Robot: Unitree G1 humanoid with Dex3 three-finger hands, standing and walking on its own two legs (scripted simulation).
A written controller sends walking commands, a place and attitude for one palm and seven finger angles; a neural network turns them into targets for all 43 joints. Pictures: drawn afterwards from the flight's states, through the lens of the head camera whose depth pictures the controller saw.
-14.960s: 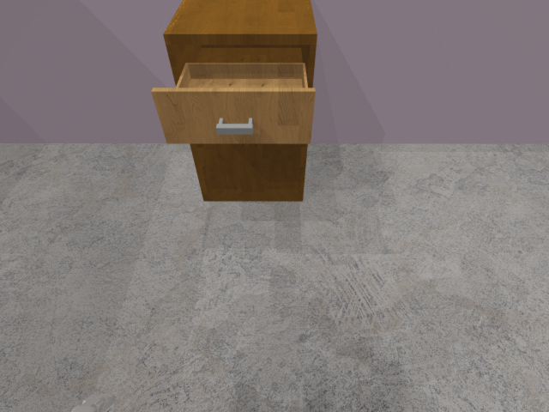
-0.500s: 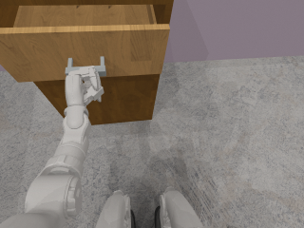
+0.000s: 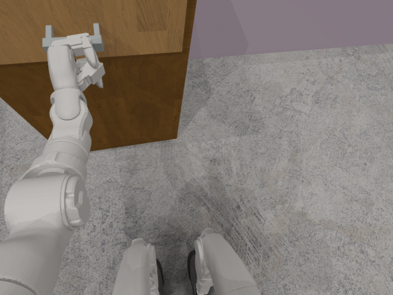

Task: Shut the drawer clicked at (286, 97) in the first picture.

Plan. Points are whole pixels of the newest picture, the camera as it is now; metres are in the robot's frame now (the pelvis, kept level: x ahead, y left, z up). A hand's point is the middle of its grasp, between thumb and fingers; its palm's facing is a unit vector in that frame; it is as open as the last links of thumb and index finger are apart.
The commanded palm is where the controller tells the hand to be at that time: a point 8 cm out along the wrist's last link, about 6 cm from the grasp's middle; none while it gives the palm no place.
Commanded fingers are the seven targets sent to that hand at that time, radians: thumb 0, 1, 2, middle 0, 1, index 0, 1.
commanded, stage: push the drawer shut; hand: left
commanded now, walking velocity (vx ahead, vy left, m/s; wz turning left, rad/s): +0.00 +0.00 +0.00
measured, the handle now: (74, 37) +0.62 +0.17 +0.04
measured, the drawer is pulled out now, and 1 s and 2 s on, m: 0.02 0.00 0.00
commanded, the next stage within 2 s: pull the fist back off the drawer in 0.58 s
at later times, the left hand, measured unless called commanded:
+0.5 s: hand (95, 59) +0.57 +0.13 +0.04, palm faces +0.11 -0.99 -0.05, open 2.6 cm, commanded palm +0.59 +0.15 +0.05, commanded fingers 0.00 0.90 0.90 -1.40 -1.60 -1.40 -1.60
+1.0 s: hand (92, 58) +0.57 +0.13 +0.04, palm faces +0.10 -0.99 -0.05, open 2.7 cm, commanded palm +0.57 +0.14 +0.05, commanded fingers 0.00 0.90 0.90 -1.40 -1.60 -1.40 -1.60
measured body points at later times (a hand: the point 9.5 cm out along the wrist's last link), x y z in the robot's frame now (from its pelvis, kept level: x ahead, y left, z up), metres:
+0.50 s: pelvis -0.01 -0.01 -0.01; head +0.18 +0.04 +0.40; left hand +0.56 +0.18 +0.04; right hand -0.03 -0.26 -0.11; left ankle +0.03 +0.07 -0.60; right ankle +0.04 -0.10 -0.60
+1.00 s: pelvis -0.03 +0.00 -0.02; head +0.17 +0.05 +0.38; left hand +0.56 +0.19 +0.05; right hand -0.07 -0.24 -0.10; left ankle +0.03 +0.07 -0.60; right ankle +0.04 -0.10 -0.60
